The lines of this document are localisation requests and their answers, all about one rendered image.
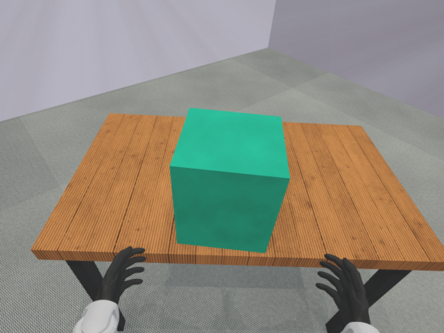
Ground robot left forearm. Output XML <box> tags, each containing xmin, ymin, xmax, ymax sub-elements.
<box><xmin>73</xmin><ymin>300</ymin><xmax>119</xmax><ymax>333</ymax></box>

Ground robot left hand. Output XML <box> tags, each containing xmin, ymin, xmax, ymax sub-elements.
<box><xmin>95</xmin><ymin>246</ymin><xmax>146</xmax><ymax>305</ymax></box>

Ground carton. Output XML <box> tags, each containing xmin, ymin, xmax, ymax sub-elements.
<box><xmin>170</xmin><ymin>108</ymin><xmax>290</xmax><ymax>253</ymax></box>

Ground robot right hand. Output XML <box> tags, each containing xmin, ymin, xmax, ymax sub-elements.
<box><xmin>316</xmin><ymin>254</ymin><xmax>370</xmax><ymax>328</ymax></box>

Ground table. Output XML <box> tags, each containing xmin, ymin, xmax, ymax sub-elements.
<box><xmin>31</xmin><ymin>113</ymin><xmax>444</xmax><ymax>333</ymax></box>

